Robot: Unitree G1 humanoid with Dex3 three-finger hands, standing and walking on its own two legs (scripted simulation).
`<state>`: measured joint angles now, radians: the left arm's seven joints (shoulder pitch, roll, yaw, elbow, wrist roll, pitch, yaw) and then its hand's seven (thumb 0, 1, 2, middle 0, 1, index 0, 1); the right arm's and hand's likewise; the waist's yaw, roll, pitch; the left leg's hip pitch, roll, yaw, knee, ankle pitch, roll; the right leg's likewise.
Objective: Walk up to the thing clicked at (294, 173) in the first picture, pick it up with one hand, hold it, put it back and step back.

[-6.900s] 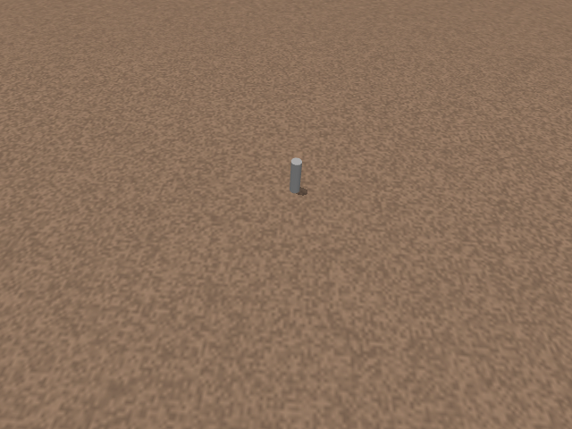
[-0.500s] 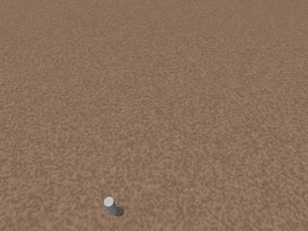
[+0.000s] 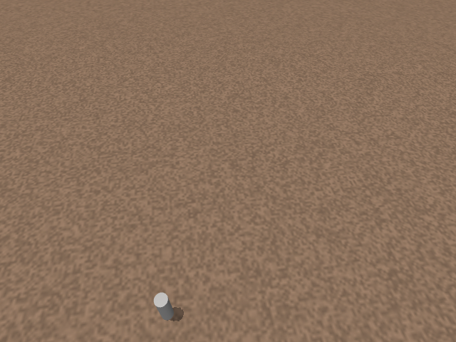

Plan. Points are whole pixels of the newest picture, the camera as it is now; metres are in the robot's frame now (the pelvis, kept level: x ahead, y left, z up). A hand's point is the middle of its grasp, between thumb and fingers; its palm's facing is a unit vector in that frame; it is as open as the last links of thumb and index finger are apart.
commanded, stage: stand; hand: left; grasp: from the side
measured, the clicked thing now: (164, 307) +0.36 +0.22 -0.69
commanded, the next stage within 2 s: go down in 0.26 s
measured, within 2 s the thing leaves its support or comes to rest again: neither
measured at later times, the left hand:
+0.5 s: hand out of the picture +0.11 +0.25 -0.16, palm faces +0.05 -0.95 -0.32, open 8.6 cm
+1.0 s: hand out of the picture +0.13 +0.28 -0.19, palm faces +0.06 -0.95 -0.31, open 17.0 cm
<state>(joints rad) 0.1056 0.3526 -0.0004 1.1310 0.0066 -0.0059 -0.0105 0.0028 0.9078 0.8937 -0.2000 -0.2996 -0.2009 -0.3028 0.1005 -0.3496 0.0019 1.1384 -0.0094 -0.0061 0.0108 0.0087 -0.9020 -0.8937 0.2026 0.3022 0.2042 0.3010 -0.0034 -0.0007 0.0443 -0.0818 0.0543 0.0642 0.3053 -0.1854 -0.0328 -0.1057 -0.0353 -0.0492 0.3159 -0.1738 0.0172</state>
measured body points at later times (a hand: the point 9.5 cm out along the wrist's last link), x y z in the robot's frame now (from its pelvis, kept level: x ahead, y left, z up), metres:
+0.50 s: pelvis -0.01 +0.00 -0.01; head +0.03 +0.00 +0.44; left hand +0.11 +0.30 -0.13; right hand +0.08 -0.28 -0.13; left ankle -0.01 +0.14 -0.75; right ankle +0.00 -0.13 -0.75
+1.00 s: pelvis -0.02 +0.02 -0.06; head +0.05 +0.04 +0.39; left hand +0.12 +0.33 -0.17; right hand +0.12 -0.24 -0.15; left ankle -0.01 +0.14 -0.75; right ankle +0.00 -0.13 -0.75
